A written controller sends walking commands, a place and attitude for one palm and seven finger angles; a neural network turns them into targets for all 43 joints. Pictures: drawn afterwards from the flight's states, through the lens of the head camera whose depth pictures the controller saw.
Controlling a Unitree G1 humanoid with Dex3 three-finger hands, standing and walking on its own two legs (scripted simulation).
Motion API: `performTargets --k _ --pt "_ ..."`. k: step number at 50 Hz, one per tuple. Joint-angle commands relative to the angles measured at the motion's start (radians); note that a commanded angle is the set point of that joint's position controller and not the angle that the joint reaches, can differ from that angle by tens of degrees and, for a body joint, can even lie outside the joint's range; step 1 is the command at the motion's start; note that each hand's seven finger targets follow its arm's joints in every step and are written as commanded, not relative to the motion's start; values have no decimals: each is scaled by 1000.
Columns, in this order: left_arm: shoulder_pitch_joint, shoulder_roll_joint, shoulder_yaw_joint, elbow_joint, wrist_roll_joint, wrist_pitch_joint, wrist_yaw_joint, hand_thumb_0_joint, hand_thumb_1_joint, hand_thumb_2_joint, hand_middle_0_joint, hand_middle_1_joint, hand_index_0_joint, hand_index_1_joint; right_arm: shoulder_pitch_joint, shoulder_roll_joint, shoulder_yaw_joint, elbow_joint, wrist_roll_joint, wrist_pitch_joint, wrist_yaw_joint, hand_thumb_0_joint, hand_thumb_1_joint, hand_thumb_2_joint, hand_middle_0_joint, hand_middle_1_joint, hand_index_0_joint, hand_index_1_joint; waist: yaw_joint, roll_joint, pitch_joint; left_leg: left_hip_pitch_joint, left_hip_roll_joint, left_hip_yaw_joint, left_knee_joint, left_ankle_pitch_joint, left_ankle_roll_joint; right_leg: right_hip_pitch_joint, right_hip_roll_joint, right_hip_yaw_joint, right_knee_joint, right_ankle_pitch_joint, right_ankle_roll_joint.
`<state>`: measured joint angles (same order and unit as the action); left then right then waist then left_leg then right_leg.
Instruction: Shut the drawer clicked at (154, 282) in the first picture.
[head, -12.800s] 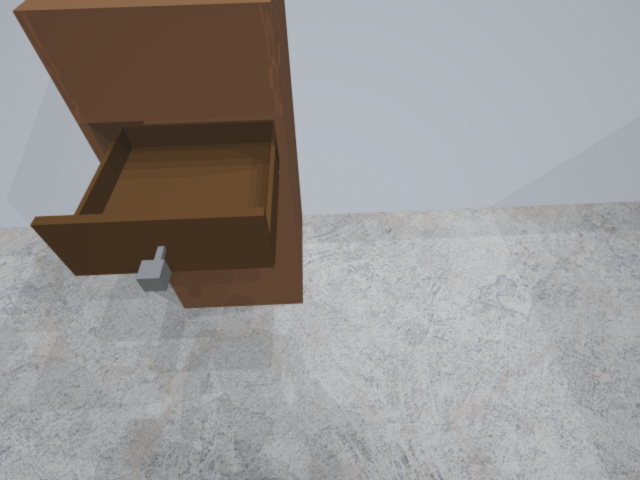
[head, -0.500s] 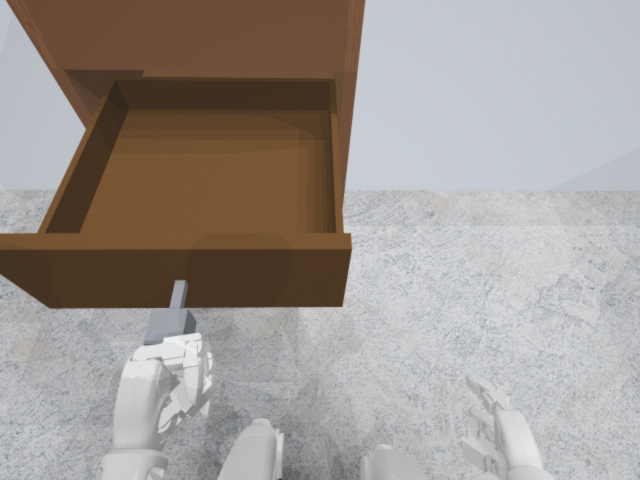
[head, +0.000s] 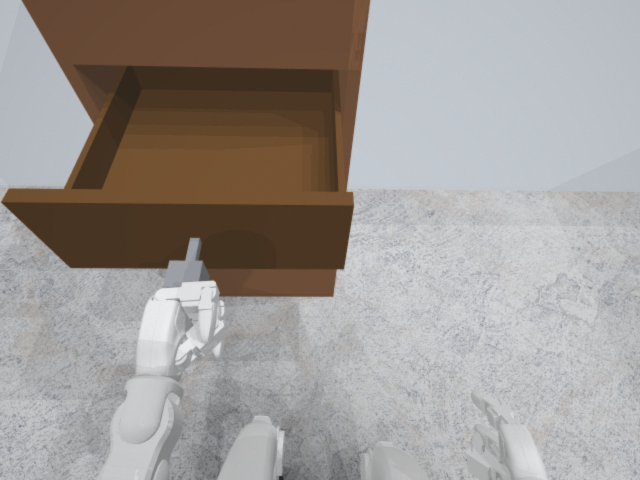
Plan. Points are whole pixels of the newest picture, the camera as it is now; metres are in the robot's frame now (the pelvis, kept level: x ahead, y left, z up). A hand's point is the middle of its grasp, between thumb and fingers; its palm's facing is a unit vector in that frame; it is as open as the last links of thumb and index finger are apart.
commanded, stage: push the drawer shut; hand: left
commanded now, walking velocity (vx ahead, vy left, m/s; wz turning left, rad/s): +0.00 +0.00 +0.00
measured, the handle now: (190, 268) +0.36 +0.18 +0.05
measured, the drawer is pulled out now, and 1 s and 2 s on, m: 0.25 0.12 0.01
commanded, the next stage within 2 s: none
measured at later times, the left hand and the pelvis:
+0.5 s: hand (228, 283) +0.34 +0.13 +0.04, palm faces +0.00 -1.00 -0.03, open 3.4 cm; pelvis -0.01 +0.01 +0.00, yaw -1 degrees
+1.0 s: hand (235, 233) +0.41 +0.13 +0.04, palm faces +0.03 -1.00 -0.04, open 3.4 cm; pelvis -0.01 +0.01 +0.00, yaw -2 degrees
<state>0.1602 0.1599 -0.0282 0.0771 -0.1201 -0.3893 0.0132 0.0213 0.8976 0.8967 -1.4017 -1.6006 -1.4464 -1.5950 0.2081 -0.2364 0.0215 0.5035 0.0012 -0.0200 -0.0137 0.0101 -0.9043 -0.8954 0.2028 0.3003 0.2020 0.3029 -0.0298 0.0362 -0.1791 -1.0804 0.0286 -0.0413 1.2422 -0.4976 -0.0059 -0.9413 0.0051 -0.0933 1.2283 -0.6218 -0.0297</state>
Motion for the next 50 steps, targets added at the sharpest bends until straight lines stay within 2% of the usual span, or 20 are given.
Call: performTargets --k 1,7,9,10,12,14,15,18,21,22,24,26,27,28,29,35,38,41,46,50 --pt "-221 50 12 -152 6 -40 1 0 900 900 -1400 -1600 -1400 -1600 -31 -129 -54 -132 1 -39 -9 0 -900 -900 200 300 200 300 -45 -12 -247 303 -13 -5 -164 156 41 53 11 52 -236 228 7" --pt "-309 51 32 -87 9 -63 19 0 900 900 -1400 -1600 -1400 -1600 -27 -131 -58 -114 -2 -32 -2 0 -900 -900 200 300 200 300 -41 -16 -251 314 -13 -7 -177 151 37 48 12 47 -232 220 5" --pt "-351 51 32 -64 11 -68 23 0 900 900 -1400 -1600 -1400 -1600 -27 -134 -57 -108 -2 -27 0 0 -900 -900 200 300 200 300 -47 -18 -250 319 -13 -7 -178 148 37 40 12 46 -232 218 5" --pt "-378 71 47 -48 17 -71 27 0 900 900 -1400 -1600 -1400 -1600 -23 -138 -58 -101 -2 -24 0 0 -900 -900 200 300 200 300 -49 -17 -248 313 -12 -9 -178 142 37 33 13 46 -229 210 5" --pt "-436 46 26 -19 22 -73 31 0 900 900 -1400 -1600 -1400 -1600 -24 -137 -57 -93 -1 -19 2 0 -900 -900 200 300 200 300 -58 -7 -240 328 -12 -15 -184 125 35 9 13 40 -226 198 4" --pt "-479 43 26 -13 24 -76 37 0 900 900 -1400 -1600 -1400 -1600 -19 -139 -59 -85 -3 -18 4 0 -900 -900 200 300 200 300 -53 18 -268 350 -13 -20 -189 123 30 3 11 36 -219 196 2" --pt "-484 57 34 7 29 -73 41 0 900 900 -1400 -1600 -1400 -1600 -15 -145 -60 -82 -3 -14 3 0 -900 -900 200 300 200 300 -57 -4 -279 350 -10 -22 -186 129 34 2 14 38 -219 200 4" --pt "-519 33 23 27 27 -69 46 0 900 900 -1400 -1600 -1400 -1600 -11 -144 -61 -80 -2 -7 7 0 -900 -900 200 300 200 300 -51 10 -307 383 -10 -24 -195 148 29 7 12 33 -218 214 2" --pt "-569 28 22 62 26 -63 49 0 900 900 -1400 -1600 -1400 -1600 -5 -145 -63 -71 -2 2 8 0 -900 -900 200 300 200 300 -60 -1 -304 384 -10 -24 -195 144 30 3 13 35 -227 214 4" --pt "-584 48 42 88 28 -61 51 0 900 900 -1400 -1600 -1400 -1600 2 -148 -62 -65 -1 6 7 0 -900 -900 200 300 200 300 -62 -22 -293 375 -9 -26 -199 138 30 6 15 33 -228 212 4" --pt "-633 46 44 110 30 -67 53 0 900 900 -1400 -1600 -1400 -1600 3 -147 -62 -59 -2 8 5 0 -900 -900 200 300 200 300 -65 -25 -297 372 -10 -23 -196 129 30 3 15 37 -229 205 6" --pt "-675 58 56 140 32 -73 52 0 900 900 -1400 -1600 -1400 -1600 10 -149 -61 -50 -3 12 5 0 -900 -900 200 300 200 300 -70 -19 -290 370 -9 -27 -196 133 30 -7 16 35 -225 209 4" --pt "-675 68 69 152 32 -77 52 0 900 900 -1400 -1600 -1400 -1600 11 -149 -63 -48 -3 14 6 0 -900 -900 200 300 200 300 -62 -6 -300 372 -10 -22 -196 135 29 -3 16 38 -226 209 3" --pt "-698 57 60 173 32 -77 50 0 900 900 -1400 -1600 -1400 -1600 14 -148 -60 -46 -4 16 6 0 -900 -900 200 300 200 300 -72 -10 -290 369 -12 -23 -195 129 30 -6 17 37 -229 207 4" --pt "-727 75 77 186 32 -81 51 0 900 900 -1400 -1600 -1400 -1600 18 -150 -62 -39 -3 17 5 0 -900 -900 200 300 200 300 -74 -16 -288 366 -11 -21 -192 133 29 -8 17 39 -229 213 4" --pt "-809 103 112 271 30 -90 43 0 900 900 -1400 -1600 -1400 -1600 45 -155 -63 -21 -6 27 7 0 -900 -900 200 300 200 300 -74 25 -316 385 -12 -20 -189 172 27 -12 22 41 -223 238 1" --pt "-836 103 130 316 21 -90 41 0 900 900 -1400 -1600 -1400 -1600 56 -154 -67 -15 -6 36 9 0 -900 -900 200 300 200 300 -79 2 -336 384 -11 -12 -182 194 28 2 22 45 -229 261 6" --pt "-895 135 162 376 19 -93 35 0 900 900 -1400 -1600 -1400 -1600 72 -156 -65 -2 -6 39 9 0 -900 -900 200 300 200 300 -86 -12 -323 352 -13 -8 -180 179 30 10 24 50 -232 255 8" --pt "-941 151 186 406 18 -115 26 0 900 900 -1400 -1600 -1400 -1600 98 -157 -71 8 -9 42 14 0 -900 -900 200 300 200 300 -82 19 -378 385 -11 -5 -170 240 28 13 26 54 -220 306 7" --pt "-958 177 214 434 11 -124 19 0 900 900 -1400 -1600 -1400 -1600 114 -159 -74 14 -10 46 18 0 -900 -900 200 300 200 300 -84 4 -378 370 -11 1 -165 259 30 33 30 60 -219 334 8"
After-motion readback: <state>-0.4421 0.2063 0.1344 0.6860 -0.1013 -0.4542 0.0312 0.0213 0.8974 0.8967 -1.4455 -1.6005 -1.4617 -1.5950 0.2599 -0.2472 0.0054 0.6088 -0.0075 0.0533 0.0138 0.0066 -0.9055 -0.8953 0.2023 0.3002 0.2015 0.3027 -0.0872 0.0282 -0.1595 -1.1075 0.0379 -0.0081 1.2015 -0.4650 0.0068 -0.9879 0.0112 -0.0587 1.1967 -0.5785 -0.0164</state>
